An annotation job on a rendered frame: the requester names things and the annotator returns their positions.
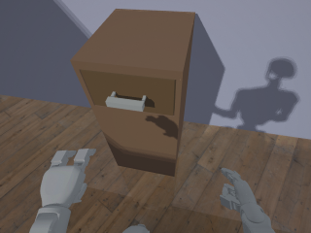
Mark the left robot hand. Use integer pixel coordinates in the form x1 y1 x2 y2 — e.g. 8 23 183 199
40 149 96 208

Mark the cabinet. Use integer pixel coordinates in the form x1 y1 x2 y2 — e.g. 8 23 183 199
70 9 195 177

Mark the drawer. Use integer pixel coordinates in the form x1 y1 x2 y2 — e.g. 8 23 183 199
81 70 176 116

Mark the robot right forearm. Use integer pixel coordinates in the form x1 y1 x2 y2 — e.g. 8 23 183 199
240 203 275 233

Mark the handle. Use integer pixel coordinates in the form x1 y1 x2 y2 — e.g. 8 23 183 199
105 91 147 112

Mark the right robot hand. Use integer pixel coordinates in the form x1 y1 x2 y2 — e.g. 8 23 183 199
220 168 257 213

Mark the robot left forearm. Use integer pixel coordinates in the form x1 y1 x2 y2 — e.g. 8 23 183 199
29 205 71 233

